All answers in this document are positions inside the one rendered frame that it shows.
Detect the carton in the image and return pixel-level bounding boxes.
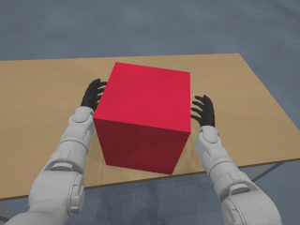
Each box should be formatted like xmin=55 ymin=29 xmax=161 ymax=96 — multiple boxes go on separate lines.
xmin=93 ymin=62 xmax=191 ymax=175

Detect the left robot hand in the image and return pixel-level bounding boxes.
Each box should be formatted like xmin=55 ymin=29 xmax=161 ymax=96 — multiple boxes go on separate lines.
xmin=80 ymin=78 xmax=107 ymax=112

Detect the left robot forearm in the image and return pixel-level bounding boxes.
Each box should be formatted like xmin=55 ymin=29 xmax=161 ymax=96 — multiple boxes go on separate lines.
xmin=28 ymin=106 xmax=95 ymax=209

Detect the robot right upper arm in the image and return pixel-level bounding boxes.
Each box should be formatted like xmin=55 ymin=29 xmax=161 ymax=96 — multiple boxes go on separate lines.
xmin=221 ymin=189 xmax=282 ymax=225

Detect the right robot forearm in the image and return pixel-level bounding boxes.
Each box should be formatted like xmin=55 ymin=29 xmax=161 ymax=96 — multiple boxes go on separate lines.
xmin=194 ymin=126 xmax=282 ymax=224

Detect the right robot hand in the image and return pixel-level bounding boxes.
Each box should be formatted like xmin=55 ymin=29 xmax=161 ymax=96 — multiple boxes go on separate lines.
xmin=190 ymin=95 xmax=216 ymax=128

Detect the robot left upper arm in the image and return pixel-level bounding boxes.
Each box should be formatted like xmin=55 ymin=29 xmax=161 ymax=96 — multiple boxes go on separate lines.
xmin=4 ymin=171 xmax=85 ymax=225

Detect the table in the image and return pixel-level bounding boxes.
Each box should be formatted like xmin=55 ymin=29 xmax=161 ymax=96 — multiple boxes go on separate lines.
xmin=0 ymin=53 xmax=300 ymax=222

